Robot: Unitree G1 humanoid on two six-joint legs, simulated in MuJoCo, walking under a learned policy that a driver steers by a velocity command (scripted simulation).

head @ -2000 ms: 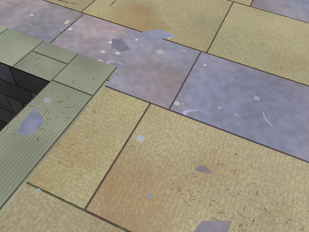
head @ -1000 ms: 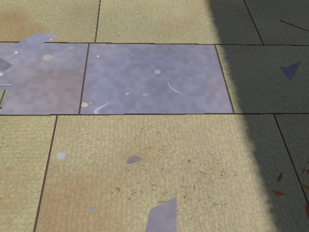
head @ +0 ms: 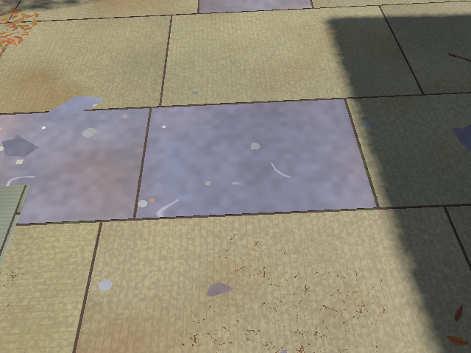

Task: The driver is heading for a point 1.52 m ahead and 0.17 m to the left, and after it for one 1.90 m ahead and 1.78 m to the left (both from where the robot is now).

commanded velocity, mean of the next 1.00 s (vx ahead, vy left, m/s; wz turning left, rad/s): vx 0.94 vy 0.00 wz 0.39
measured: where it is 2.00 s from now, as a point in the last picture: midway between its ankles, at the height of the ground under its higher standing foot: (172, 127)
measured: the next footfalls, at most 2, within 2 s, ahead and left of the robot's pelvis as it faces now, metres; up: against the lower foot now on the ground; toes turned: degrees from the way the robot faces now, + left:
right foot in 0.14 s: +0.22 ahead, -0.17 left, +0.00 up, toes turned -13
left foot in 0.62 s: +0.63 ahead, -0.16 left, +0.00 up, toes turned +8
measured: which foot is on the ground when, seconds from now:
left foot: down 0.00-0.16, up 0.18-0.60, down 0.62-1.00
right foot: up 0.00-0.12, down 0.14-0.62, up 0.64-1.00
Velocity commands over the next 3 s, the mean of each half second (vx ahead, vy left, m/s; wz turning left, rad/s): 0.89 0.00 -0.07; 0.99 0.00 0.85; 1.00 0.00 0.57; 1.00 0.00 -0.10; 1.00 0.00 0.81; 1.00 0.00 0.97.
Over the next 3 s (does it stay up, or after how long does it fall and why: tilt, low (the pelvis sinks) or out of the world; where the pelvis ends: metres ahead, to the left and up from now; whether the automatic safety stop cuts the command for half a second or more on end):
stays up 2.04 1.07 0.00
